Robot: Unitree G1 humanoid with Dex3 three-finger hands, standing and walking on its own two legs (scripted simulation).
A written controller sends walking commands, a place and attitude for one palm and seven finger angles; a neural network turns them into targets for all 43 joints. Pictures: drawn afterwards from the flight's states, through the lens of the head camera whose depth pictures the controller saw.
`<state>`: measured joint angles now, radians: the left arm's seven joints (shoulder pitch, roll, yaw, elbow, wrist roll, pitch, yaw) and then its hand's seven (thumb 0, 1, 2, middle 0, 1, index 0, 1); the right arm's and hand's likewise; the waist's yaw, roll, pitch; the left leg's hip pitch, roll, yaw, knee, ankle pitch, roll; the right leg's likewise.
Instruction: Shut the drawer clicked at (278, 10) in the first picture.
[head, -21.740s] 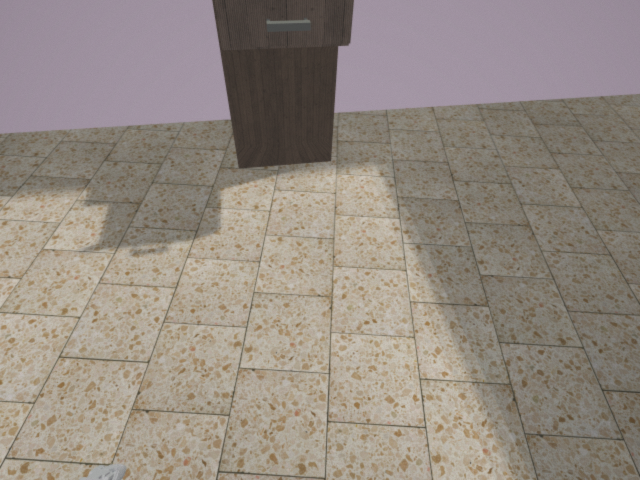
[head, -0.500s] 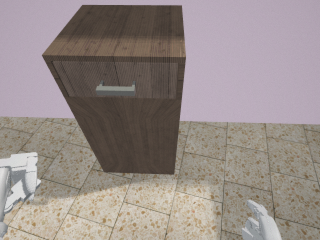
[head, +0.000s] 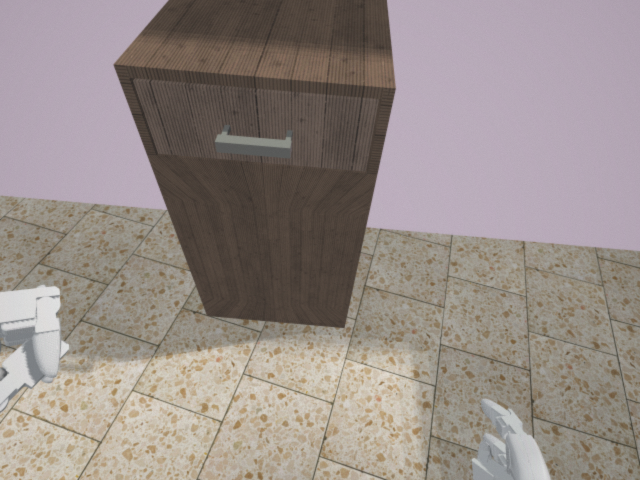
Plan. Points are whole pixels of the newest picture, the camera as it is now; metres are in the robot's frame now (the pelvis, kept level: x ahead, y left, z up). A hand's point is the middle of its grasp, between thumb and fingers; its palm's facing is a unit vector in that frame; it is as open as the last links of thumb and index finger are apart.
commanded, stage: step back with the hand held close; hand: left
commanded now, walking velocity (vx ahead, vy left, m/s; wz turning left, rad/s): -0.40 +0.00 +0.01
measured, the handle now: (256, 139) +0.67 +0.16 +0.03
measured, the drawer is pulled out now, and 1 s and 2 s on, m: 0.00 0.00 0.00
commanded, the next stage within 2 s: stop stepping back and stand still in 0.60 s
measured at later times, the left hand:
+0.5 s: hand (34, 441) +0.12 +0.22 +0.17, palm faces +0.33 -0.82 -0.47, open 3.2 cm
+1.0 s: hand out of the picture +0.02 +0.21 +0.16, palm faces +0.34 -0.84 -0.43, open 3.2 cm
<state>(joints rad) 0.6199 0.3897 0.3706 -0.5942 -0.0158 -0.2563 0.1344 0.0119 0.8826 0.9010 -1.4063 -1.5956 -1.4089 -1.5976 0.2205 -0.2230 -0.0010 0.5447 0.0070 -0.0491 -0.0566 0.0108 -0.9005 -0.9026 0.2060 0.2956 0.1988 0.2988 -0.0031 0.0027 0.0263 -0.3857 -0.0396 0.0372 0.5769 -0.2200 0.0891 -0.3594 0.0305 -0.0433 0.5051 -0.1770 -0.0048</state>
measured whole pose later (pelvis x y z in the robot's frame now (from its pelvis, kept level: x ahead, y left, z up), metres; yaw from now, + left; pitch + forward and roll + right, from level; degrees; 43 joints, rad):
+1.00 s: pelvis -0.17 -0.02 +0.01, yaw +0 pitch +1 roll -1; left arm 0.64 0.37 0.34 -0.56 -0.03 -0.21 0.14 0.01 0.88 0.90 -1.41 -1.60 -1.41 -1.60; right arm 0.27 -0.21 0.01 0.63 0.00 -0.09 -0.06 0.01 -0.90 -0.90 0.21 0.30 0.20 0.30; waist -0.02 -0.01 -0.04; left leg -0.30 0.01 0.01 0.55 -0.33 0.03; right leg -0.26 0.04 -0.01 0.49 -0.25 -0.02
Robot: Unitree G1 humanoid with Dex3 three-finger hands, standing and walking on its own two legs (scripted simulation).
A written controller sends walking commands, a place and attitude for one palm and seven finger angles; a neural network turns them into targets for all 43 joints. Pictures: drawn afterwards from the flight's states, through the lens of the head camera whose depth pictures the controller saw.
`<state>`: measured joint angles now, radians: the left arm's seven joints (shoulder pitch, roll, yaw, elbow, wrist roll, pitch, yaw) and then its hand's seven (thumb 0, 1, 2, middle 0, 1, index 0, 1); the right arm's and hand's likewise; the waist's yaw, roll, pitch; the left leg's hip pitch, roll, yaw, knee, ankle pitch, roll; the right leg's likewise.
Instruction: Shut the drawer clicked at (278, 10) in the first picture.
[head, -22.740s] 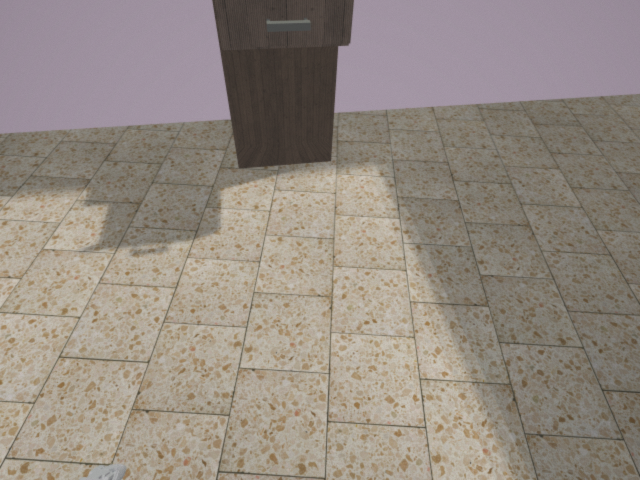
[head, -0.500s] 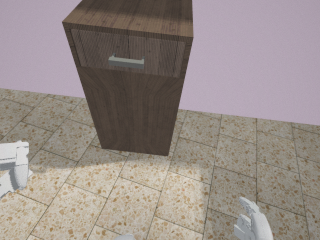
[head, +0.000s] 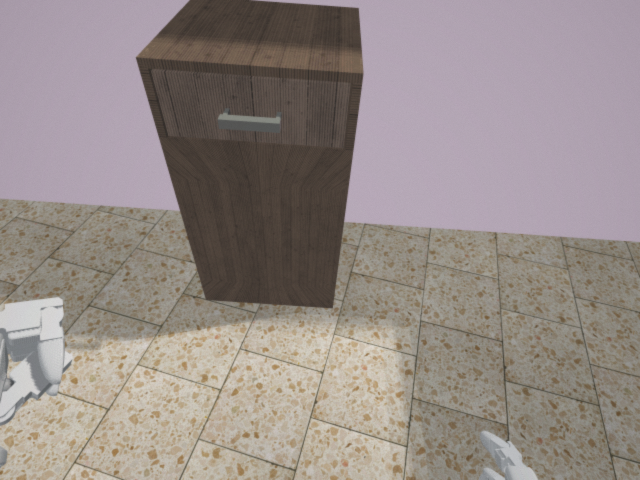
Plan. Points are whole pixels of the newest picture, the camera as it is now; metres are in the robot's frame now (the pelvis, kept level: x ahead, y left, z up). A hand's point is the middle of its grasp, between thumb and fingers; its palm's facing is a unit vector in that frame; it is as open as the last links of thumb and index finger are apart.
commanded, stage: stop stepping back and stand still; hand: left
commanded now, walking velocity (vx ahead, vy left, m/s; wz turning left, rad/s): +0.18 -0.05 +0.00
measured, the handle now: (251, 118) +0.84 +0.19 +0.02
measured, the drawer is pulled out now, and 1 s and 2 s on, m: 0.00 0.00 0.00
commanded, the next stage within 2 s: let the arm hang, fingers relaxed in 0.64 s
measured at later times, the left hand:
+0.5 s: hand (47, 352) +0.19 +0.25 +0.16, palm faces +0.36 -0.82 -0.44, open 3.2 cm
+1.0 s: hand out of the picture +0.07 +0.21 -0.16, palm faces -0.02 -0.98 -0.21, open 3.0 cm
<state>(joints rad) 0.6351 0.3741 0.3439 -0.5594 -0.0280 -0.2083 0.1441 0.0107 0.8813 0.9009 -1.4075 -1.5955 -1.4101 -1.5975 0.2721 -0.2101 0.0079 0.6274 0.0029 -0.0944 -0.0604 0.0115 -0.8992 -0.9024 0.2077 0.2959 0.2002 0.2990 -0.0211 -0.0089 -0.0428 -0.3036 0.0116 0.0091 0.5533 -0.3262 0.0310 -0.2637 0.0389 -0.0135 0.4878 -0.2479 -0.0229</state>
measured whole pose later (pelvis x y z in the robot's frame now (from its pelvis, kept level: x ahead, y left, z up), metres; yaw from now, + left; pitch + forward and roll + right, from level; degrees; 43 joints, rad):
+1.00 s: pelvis -0.01 +0.02 +0.00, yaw +1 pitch -1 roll +0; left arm 0.26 0.22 0.00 0.80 0.04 0.06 0.01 0.01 0.91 0.90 -1.16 -1.36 -1.17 -1.37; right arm 0.18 -0.24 0.00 0.89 -0.02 0.00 0.00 0.01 -0.90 -0.90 0.20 0.30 0.20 0.30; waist -0.02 -0.03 0.04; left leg -0.29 -0.04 0.02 0.55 -0.24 0.05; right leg -0.25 0.00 -0.02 0.54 -0.28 0.00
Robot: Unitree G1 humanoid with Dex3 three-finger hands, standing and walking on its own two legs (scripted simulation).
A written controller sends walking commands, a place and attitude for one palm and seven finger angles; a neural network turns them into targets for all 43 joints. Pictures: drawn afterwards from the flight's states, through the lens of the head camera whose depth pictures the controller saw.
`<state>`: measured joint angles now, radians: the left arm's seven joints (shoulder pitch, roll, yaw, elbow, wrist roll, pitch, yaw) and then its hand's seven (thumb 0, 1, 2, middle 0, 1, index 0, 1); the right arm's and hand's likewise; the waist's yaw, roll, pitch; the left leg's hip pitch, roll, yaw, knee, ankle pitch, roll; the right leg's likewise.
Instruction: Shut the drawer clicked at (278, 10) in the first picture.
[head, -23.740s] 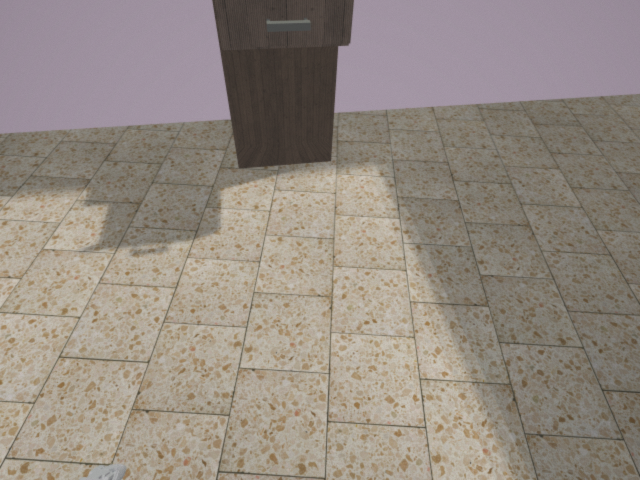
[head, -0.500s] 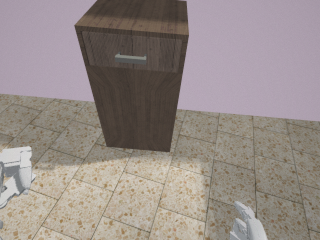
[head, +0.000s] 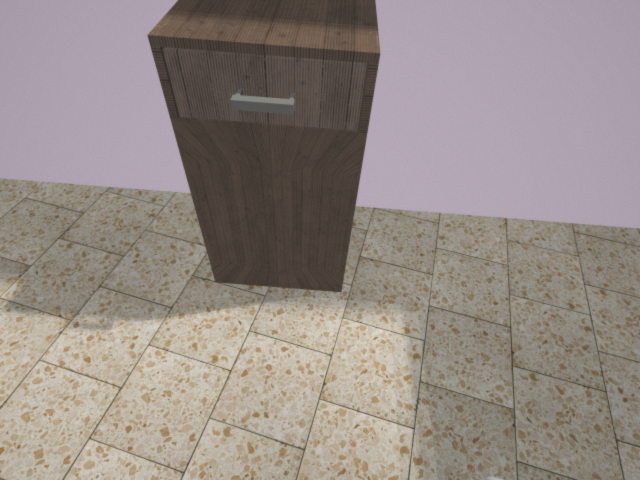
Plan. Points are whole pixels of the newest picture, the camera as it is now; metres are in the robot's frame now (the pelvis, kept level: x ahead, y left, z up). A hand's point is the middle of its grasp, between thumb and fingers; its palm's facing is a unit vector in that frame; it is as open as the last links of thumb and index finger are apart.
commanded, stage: let the arm hang, fingers relaxed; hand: left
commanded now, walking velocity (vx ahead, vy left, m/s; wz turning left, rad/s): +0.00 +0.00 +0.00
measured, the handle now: (264, 99) +0.85 +0.16 +0.02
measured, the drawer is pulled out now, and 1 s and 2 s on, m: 0.00 0.00 0.00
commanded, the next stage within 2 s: look to check the result in 0.84 s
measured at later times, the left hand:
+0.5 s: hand out of the picture -0.04 +0.17 -0.17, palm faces +0.03 -0.98 -0.19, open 6.9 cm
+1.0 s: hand out of the picture -0.01 +0.14 -0.17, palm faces +0.03 -0.98 -0.17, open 7.4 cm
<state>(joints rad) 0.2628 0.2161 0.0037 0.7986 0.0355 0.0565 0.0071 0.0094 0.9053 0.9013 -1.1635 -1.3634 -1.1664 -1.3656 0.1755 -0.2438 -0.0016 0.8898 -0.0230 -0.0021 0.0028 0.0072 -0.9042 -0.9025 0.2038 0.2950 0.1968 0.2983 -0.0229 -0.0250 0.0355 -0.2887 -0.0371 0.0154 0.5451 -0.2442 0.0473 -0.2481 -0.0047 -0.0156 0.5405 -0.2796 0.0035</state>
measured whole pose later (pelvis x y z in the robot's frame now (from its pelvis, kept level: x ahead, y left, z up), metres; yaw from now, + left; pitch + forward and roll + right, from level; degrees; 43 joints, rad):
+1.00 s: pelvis +0.01 -0.03 +0.01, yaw +0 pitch -2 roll +0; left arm 0.30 0.12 0.01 1.15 0.01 -0.01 0.03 0.00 0.91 0.90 -0.20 -0.30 -0.20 -0.30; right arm 0.32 -0.13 -0.02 1.14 -0.01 0.00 -0.04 0.00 -0.91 -0.90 0.20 0.29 0.19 0.30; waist -0.01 0.01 0.04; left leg -0.21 -0.01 0.00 0.43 -0.20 0.01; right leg -0.17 0.03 -0.03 0.43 -0.23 -0.04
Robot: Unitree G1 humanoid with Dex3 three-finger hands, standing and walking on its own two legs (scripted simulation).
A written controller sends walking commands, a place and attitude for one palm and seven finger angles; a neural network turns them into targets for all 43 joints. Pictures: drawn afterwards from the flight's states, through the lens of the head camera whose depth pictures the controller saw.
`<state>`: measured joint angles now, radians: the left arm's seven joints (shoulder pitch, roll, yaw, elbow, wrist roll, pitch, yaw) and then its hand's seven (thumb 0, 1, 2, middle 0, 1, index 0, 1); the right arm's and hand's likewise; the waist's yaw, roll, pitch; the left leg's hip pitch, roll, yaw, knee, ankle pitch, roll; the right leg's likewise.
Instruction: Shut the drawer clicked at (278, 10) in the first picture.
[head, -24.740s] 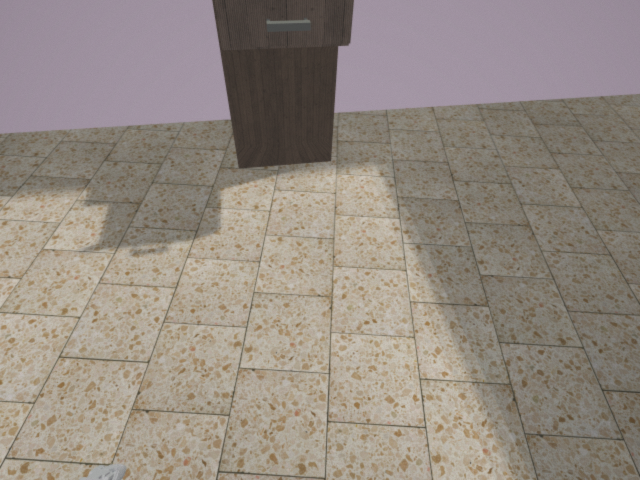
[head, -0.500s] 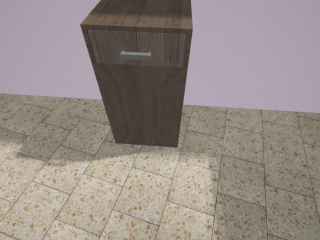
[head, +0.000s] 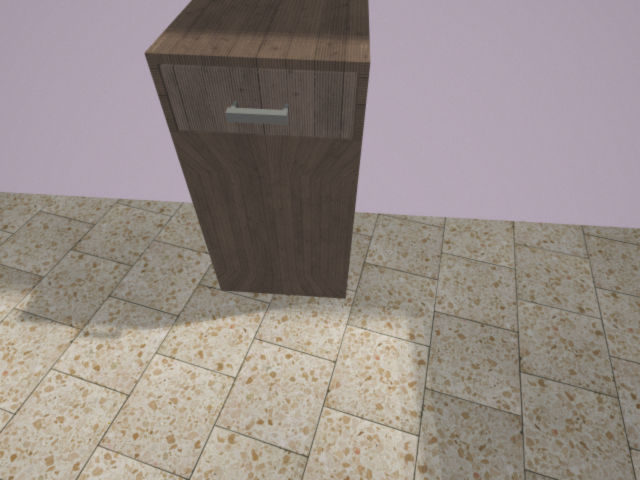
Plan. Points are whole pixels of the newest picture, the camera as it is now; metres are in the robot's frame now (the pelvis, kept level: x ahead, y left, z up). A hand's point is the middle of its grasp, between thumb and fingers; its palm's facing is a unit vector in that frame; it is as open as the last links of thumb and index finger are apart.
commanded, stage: look to check the result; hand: left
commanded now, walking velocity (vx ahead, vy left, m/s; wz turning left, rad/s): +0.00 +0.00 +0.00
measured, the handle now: (259, 111) +0.85 +0.18 +0.02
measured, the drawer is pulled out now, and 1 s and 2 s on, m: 0.00 0.00 0.00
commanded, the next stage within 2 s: stand and wait in 0.38 s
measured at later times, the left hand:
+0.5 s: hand out of the picture +0.00 +0.15 -0.18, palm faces +0.04 -0.98 -0.17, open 7.4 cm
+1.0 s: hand out of the picture +0.01 +0.16 -0.17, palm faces +0.03 -0.98 -0.19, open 7.4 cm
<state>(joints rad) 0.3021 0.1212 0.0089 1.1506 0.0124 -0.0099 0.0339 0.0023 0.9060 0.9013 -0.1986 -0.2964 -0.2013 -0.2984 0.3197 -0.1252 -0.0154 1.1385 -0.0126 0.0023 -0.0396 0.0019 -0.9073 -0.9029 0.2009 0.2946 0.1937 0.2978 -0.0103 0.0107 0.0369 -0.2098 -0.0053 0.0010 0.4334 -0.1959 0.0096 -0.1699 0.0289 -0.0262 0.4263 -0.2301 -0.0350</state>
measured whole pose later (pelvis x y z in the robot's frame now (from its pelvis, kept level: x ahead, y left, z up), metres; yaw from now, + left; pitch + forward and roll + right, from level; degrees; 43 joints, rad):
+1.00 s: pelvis +0.02 -0.01 +0.00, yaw +0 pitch -1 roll +0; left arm 0.27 0.15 0.01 1.15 0.01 -0.02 0.03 0.00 0.90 0.90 -0.20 -0.30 -0.20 -0.30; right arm 0.26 -0.15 -0.01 1.15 -0.01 0.00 -0.04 0.00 -0.91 -0.90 0.20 0.29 0.19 0.30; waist -0.01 0.01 0.05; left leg -0.18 0.00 0.00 0.40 -0.21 0.00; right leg -0.13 0.04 -0.03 0.39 -0.24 -0.04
